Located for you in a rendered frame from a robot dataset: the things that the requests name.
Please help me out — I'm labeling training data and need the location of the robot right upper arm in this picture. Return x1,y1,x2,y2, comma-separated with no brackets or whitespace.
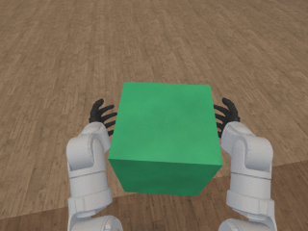
218,218,271,231

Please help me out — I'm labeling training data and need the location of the carton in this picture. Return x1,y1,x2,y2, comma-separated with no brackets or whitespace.
108,82,223,196

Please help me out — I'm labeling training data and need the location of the robot left upper arm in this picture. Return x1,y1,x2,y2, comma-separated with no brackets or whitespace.
71,215,123,231

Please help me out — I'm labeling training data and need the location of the right robot forearm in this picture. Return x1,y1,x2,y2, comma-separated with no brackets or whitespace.
220,121,277,231

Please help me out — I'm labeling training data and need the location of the left robot forearm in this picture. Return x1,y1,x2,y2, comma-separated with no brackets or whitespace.
65,121,113,231

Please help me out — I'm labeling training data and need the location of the robot right hand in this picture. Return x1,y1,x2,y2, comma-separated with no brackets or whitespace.
214,97,241,138

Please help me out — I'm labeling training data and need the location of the robot left hand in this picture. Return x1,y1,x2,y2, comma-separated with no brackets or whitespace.
89,98,117,136

